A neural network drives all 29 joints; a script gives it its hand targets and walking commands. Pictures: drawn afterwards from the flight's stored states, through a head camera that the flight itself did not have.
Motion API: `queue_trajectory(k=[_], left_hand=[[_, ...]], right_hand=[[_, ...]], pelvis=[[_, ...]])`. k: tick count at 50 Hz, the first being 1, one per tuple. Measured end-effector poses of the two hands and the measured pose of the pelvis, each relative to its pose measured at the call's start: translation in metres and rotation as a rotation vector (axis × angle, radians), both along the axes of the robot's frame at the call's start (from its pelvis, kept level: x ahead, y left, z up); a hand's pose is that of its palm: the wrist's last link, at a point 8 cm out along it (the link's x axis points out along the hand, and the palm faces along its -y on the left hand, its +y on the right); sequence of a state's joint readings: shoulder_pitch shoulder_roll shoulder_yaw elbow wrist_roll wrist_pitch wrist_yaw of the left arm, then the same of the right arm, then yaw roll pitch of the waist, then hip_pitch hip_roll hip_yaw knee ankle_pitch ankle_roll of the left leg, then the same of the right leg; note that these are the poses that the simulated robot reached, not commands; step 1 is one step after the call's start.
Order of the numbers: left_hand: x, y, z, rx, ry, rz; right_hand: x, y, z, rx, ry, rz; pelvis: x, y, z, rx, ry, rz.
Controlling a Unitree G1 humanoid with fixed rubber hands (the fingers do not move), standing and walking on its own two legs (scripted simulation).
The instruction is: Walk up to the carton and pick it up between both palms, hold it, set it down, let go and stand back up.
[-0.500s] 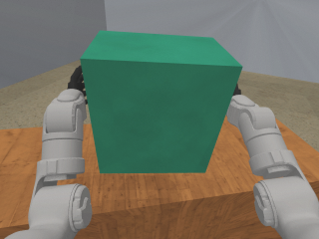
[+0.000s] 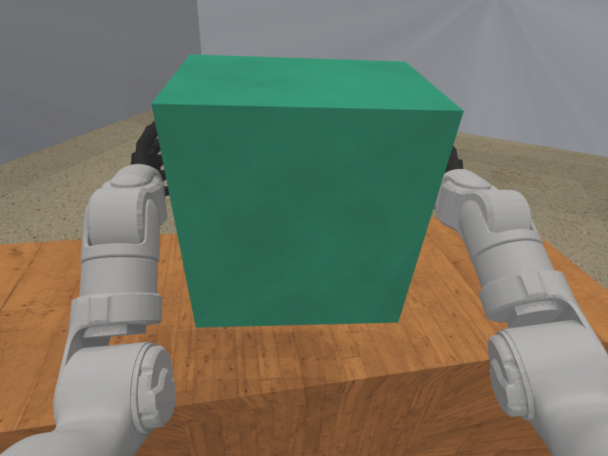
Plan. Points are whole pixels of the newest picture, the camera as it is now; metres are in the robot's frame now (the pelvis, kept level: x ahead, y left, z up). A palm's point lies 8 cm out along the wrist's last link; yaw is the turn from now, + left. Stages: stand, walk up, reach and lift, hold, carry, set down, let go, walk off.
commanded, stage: hold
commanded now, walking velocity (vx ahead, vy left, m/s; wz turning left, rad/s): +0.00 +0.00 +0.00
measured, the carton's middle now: (299, 195) +0.39 +0.00 +0.24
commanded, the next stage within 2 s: none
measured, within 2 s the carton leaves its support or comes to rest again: neither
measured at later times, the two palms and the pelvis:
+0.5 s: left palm (147, 178) +0.37 +0.19 +0.27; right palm (443, 184) +0.37 -0.18 +0.27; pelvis +0.00 +0.00 +0.00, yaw +0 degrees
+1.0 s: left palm (144, 180) +0.36 +0.19 +0.27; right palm (443, 188) +0.37 -0.18 +0.26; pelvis +0.00 +0.00 +0.00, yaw +0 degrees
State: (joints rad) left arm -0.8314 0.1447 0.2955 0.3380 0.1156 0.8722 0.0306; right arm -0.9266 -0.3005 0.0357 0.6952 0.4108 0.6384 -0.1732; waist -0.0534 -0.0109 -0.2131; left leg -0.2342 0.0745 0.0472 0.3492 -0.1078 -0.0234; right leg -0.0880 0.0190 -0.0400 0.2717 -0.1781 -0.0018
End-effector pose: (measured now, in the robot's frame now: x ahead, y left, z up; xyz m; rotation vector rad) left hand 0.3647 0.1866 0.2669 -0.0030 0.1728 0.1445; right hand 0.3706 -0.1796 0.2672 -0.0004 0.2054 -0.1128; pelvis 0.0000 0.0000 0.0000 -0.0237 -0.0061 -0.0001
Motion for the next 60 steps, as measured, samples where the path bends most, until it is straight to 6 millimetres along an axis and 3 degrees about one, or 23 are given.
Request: queue_trajectory(k=[60], left_hand=[[-0.0047, 0.0048, 0.0065, 0.026, -0.004, 0.013]], right_hand=[[-0.0011, 0.0053, -0.0066, 0.014, 0.001, 0.013]], pelvis=[[0.0013, 0.0027, 0.0002, 0.003, -0.011, 0.002]])
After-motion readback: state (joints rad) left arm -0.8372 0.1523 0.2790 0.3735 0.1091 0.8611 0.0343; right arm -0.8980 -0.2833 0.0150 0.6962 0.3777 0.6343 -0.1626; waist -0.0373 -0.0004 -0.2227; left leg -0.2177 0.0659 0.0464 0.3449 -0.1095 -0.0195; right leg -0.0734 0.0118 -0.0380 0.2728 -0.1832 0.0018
